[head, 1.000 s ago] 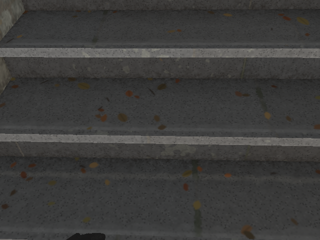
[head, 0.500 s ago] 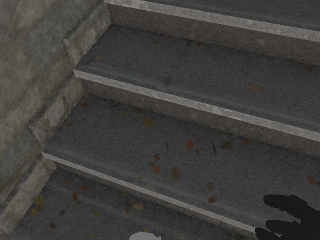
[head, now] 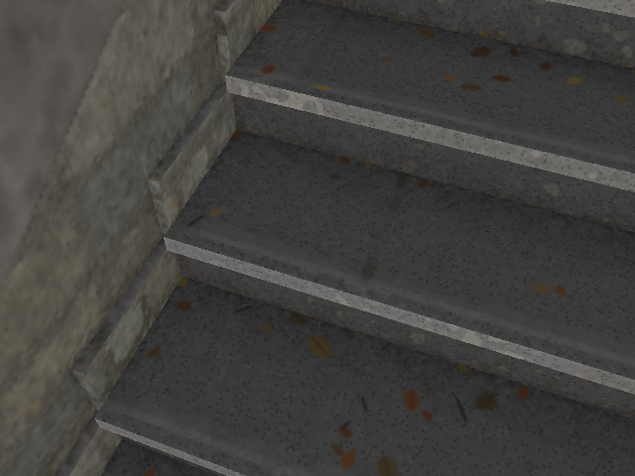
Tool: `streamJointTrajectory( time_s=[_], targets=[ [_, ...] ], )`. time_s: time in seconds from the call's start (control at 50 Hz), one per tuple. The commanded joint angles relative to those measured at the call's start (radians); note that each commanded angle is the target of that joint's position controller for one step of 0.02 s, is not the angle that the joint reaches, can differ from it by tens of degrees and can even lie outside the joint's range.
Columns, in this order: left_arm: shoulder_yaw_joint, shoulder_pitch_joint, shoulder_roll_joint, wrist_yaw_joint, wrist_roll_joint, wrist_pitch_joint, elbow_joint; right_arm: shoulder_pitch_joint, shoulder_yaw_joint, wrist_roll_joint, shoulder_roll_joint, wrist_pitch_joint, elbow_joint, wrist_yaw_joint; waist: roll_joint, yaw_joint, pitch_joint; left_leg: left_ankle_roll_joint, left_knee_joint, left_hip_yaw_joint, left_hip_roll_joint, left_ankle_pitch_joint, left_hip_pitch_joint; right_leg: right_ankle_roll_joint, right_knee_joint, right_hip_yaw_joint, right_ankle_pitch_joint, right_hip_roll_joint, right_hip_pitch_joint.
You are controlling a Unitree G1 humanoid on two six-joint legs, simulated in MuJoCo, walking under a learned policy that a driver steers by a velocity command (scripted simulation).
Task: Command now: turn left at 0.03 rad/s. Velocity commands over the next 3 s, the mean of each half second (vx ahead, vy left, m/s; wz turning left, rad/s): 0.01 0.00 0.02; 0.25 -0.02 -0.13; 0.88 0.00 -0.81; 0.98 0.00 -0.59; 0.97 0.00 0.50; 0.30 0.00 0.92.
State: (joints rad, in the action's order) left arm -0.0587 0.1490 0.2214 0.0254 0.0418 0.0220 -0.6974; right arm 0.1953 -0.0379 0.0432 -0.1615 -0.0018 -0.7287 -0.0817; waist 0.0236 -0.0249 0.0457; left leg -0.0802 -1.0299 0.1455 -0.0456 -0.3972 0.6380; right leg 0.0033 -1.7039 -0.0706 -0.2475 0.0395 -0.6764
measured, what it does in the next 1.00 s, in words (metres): climbs: right foot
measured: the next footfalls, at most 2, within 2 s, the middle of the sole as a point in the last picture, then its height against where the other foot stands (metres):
right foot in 0.30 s outside the picture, level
right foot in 1.28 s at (412, 436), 0.16 m higher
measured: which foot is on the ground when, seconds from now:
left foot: down 0.00-1.00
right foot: up 0.00-0.28, down 0.30-0.86, up 0.88-1.00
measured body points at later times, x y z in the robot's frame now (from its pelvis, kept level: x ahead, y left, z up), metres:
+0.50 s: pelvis +0.09 +0.00 +0.07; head +0.09 -0.01 +0.52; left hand +0.16 +0.22 -0.05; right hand +0.18 -0.22 -0.06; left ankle +0.10 +0.09 -0.67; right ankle +0.08 -0.08 -0.67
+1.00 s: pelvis +0.17 +0.01 +0.07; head +0.17 +0.02 +0.52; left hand +0.31 +0.25 -0.05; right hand +0.15 -0.26 -0.06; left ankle +0.12 +0.10 -0.67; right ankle +0.11 -0.10 -0.49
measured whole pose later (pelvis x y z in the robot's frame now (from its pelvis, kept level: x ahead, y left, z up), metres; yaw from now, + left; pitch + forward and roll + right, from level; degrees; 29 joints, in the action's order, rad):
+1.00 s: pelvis +0.17 +0.01 +0.07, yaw -7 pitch +3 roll +1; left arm -0.08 0.30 0.23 -0.02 0.03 0.02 -0.76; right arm 0.45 -0.08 0.06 -0.22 0.09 -0.84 -0.04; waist 0.03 -0.03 -0.08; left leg -0.05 -0.49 0.19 -0.02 -0.36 0.19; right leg -0.10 -1.64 -0.03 -0.43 0.03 -0.74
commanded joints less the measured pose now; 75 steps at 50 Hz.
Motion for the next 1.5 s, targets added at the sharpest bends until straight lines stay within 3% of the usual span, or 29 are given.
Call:
streamJointTrajectory(
  time_s=[0.02,0.14,0.22,0.28,0.3,0.34,0.46,0.7,0.78,0.82,0.84,0.86,0.88,0.9,0.92,1.0,1.1,1.16,1.18,1.22,1.26,1.28,1.3,1.32,1.34,1.36,1.4,1.42,1.5],
  targets=[
    [0.036,0.115,-0.075,0.034,0.008,-0.037,0.069,-0.043,0.017,0.011,-0.021,0.055,0.028,0.01,-0.084,0.075,-0.016,-0.117,0.432,-0.349,-0.183,0.078,-0.036,0.018,-0.103,-0.025,0.039,0.026,-0.122],
    [-0.001,0.045,0.059,0.03,-0.01,-0.107,0.147,0.01,0.005,-0.016,-0.133,0.064,0.091,-0.022,-0.045,0.027,-0.046,-0.149,0.642,-0.332,-0.236,0.19,-0.189,0.055,0.369,0.034,-0.017,-0.043,0.054],
    [0.009,0.081,-0.005,0.021,-0.012,-0.104,0.137,0.083,-0.009,0.012,-0.133,0.042,0.091,0.004,-0.174,-0.003,-0.082,-0.128,0.638,-0.243,-0.211,0.302,-0.306,-0.012,0.761,0.151,-0.243,-0.054,0.282],
    [0.019,0.17,-0.047,0.017,-0.007,-0.078,0.094,0.092,-0.014,-0.014,-0.123,0.011,0.082,0.017,-0.157,0.017,-0.096,-0.083,0.58,-0.194,-0.171,0.31,-0.378,-0.041,1.153,0.231,-0.164,-0.012,0.452],
    [0.024,0.168,-0.045,0.014,0.006,-0.056,0.087,0.131,-0.012,-0.013,-0.109,0.014,0.068,0.023,-0.08,0.016,-0.08,-0.034,0.535,-0.154,-0.123,0.273,-0.339,-0.052,1.297,0.203,-0.098,0.002,0.535],
    [0.029,0.135,-0.015,0.024,-0.007,-0.021,0.105,0.103,0.006,-0.043,-0.036,0.014,0.089,0.044,0.224,0.013,-0.018,0.076,0.446,-0.097,0.019,0.086,-0.138,-0.174,1.44,-0.245,-0.083,-0.259,0.542],
    [0.028,0.157,-0.011,0.022,-0.015,0.024,0.064,0.132,-0.006,-0.019,-0.05,0.036,0.021,0.055,-0.007,0.001,-0.056,0.063,0.639,-0.148,-0.019,0.248,-0.399,-0.116,1.397,-0.086,0.07,-0.186,0.504],
    [0.021,0.242,-0.016,0.024,-0.02,0.012,-0.076,0.175,0.006,-0.028,-0.033,0.055,-0.059,0.028,-0.042,0.031,-0.035,0.046,0.694,-0.151,-0.07,0.399,-0.397,-0.097,1.362,-0.003,0.335,-0.155,0.624],
    [-0.045,0.36,0.142,0.006,-0.005,-0.001,-0.107,0.094,-0.026,-0.037,-0.097,0.046,-0.019,0.044,0.098,0.106,0.06,0.001,0.445,-0.071,0.005,-0.111,-0.091,-0.238,1.479,-0.215,-0.649,-0.241,0.615],
    [-0.043,0.312,0.125,-0.018,-0.032,0.007,-0.079,-0.002,-0.02,-0.036,-0.079,0.059,0.04,0.056,0.08,0.106,0.15,-0.004,0.384,-0.065,-0.006,0.003,-0.018,-0.31,1.543,-0.382,-0.701,-0.348,0.5],
    [-0.04,0.198,0.108,-0.042,-0.052,-0.012,-0.033,0.173,-0.046,-0.045,-0.128,0.056,-0.007,0.026,0.141,0.013,0.122,-0.015,0.439,-0.111,-0.041,-0.021,-0.297,-0.282,1.396,-0.229,-0.585,-0.217,0.298],
    [-0.031,-0.01,0.069,-0.069,-0.028,-0.012,0.04,0.425,-0.076,-0.038,-0.188,0.051,-0.079,0.006,-0.004,-0.138,0.08,-0.016,0.63,-0.239,-0.131,-0.125,-0.594,-0.192,1.174,-0.092,-0.479,-0.087,0.024],
    [-0.018,-0.166,-0.001,-0.088,-0.006,-0.003,0.11,0.641,-0.109,-0.03,-0.268,0.041,-0.147,-0.017,-0.257,-0.232,0.038,-0.058,0.838,-0.598,-0.362,-0.406,-0.892,-0.102,0.762,0.067,-0.264,0.043,-0.308],
    [-0.004,-0.119,-0.019,-0.064,-0.006,0.027,0.082,0.435,-0.063,0.005,-0.143,0.061,-0.087,0.015,-0.411,-0.144,0.05,-0.159,0.911,-0.692,-0.362,-0.585,-0.725,-0.1,0.45,0.012,-0.209,0.0,-0.372],
    [-0.011,-0.098,0.016,-0.054,-0.002,0.037,0.09,0.311,-0.057,-0.003,-0.11,0.073,-0.051,0.033,-0.336,-0.101,0.039,-0.188,0.918,-0.652,-0.373,-0.62,-0.657,-0.085,0.236,0.006,-0.185,-0.037,-0.405],
    [0.013,-0.084,-0.058,-0.046,-0.01,0.023,0.102,0.325,-0.045,0.027,-0.118,0.136,-0.118,0.046,-0.033,-0.029,-0.029,-0.104,0.871,-0.352,-0.352,-0.329,-0.725,-0.117,-0.362,-0.008,-0.173,-0.059,-0.668],
    [0.065,-0.315,-0.138,-0.008,-0.031,-0.024,0.243,0.323,0.008,0.031,-0.075,0.164,-0.225,0.091,-0.068,0.03,0.163,0.001,0.956,-0.074,-0.3,-0.173,-0.469,-0.19,-0.518,0.023,-0.193,-0.057,-0.834],
    [0.094,-0.37,-0.122,-0.043,-0.058,-0.068,0.295,0.293,0.03,-0.033,-0.102,0.138,-0.232,0.036,-0.072,0.071,0.169,-0.011,1.174,0.13,-0.208,0.048,-0.221,-0.19,-0.046,0.217,-0.078,-0.082,-0.451],
    [0.083,-0.29,-0.097,-0.058,-0.06,-0.068,0.244,0.206,0.039,-0.075,-0.111,0.136,-0.196,0.028,-0.003,0.107,0.148,-0.009,1.157,0.229,-0.155,0.341,-0.127,-0.202,0.128,0.292,-0.011,-0.056,-0.166],
    [0.058,-0.088,-0.06,-0.059,-0.026,-0.076,0.18,0.216,0.0,-0.1,-0.305,0.135,-0.143,0.008,-0.133,0.179,-0.075,-0.072,0.85,0.24,-0.225,1.623,-0.371,-0.224,0.191,0.358,-0.167,0.022,0.101],
    [0.003,0.219,0.058,-0.038,-0.013,-0.067,0.113,0.112,-0.051,-0.088,-0.382,0.11,-0.058,0.044,-0.216,0.29,-0.33,-0.089,0.316,0.149,-0.293,2.016,-0.623,-0.252,0.366,0.301,-0.418,0.098,0.27],
    [-0.028,0.219,0.107,-0.031,-0.022,-0.047,0.116,0.102,-0.057,-0.093,-0.356,0.102,-0.032,0.075,-0.196,0.28,-0.37,-0.072,-0.036,0.115,-0.266,1.84,-0.583,-0.274,0.644,0.188,-0.46,0.152,0.386],
    [-0.053,0.06,0.147,-0.048,-0.045,-0.019,0.151,0.09,-0.029,-0.032,-0.173,0.119,0.015,0.109,-0.066,0.162,-0.208,-0.04,-0.376,-0.007,-0.124,0.786,-0.235,-0.316,0.967,-0.218,-0.504,0.079,0.384],
    [-0.095,0.045,0.283,-0.042,-0.051,-0.03,0.114,-0.038,-0.03,-0.003,-0.128,0.136,0.166,0.131,0.204,0.127,-0.236,0.031,-0.809,-0.165,0.111,0.307,0.244,-0.394,1.384,-0.884,-0.565,-0.092,0.592],
    [-0.087,0.038,0.254,-0.031,-0.065,-0.027,0.116,-0.039,-0.011,0.053,-0.085,0.156,0.22,0.142,0.098,0.082,-0.256,0.02,-0.994,-0.256,0.057,0.359,0.347,-0.372,1.458,-0.955,-0.583,-0.13,0.609],
    [-0.058,0.051,0.157,-0.02,-0.061,-0.012,0.063,-0.005,-0.007,0.051,-0.086,0.176,0.205,0.155,0.046,0.061,-0.238,0.018,-1.052,-0.248,0.046,0.388,0.319,-0.336,1.462,-0.888,-0.612,-0.127,0.516],
    [-0.028,0.125,0.04,-0.008,0.008,0.038,-0.078,-0.14,0.047,0.042,0.022,0.167,0.268,0.121,-0.055,0.026,-0.044,0.0,-1.25,-0.255,0.036,0.263,0.463,-0.315,1.376,-0.712,-0.437,-0.087,0.283],
    [-0.03,0.184,0.055,-0.019,0.02,0.054,-0.131,-0.2,0.088,0.044,0.104,0.145,0.314,0.095,-0.064,0.012,0.016,-0.009,-1.365,-0.248,0.023,0.165,0.559,-0.291,1.329,-0.57,-0.223,-0.051,0.265],
    [-0.017,0.242,0.088,-0.062,0.013,0.1,-0.189,-0.437,0.114,0.036,0.107,0.086,0.433,0.046,-0.028,0.011,0.128,-0.005,-1.304,-0.155,-0.018,-0.129,0.759,-0.228,1.439,-0.388,-0.006,-0.041,0.176]
  ],
)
